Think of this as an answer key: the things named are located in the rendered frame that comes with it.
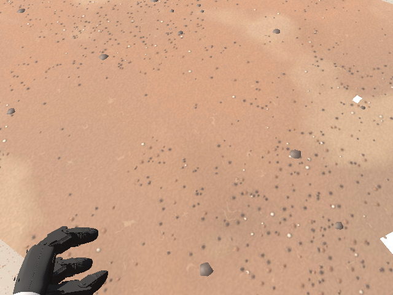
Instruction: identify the robot left hand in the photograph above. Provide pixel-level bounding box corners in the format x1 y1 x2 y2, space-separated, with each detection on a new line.
13 226 108 295

